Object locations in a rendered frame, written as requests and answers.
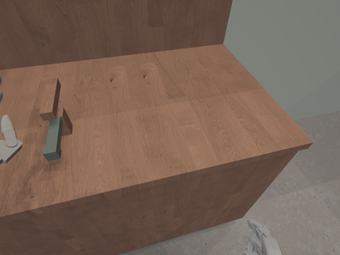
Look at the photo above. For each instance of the tap lever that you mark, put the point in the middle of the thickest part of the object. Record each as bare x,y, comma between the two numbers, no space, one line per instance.
52,149

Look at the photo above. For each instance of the robot right hand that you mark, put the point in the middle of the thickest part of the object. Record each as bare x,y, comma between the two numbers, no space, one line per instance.
268,245

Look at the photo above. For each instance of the robot left hand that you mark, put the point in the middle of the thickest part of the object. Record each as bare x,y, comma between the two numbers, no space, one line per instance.
10,146

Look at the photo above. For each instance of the counter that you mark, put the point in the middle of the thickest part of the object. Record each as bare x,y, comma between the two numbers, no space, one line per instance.
165,132

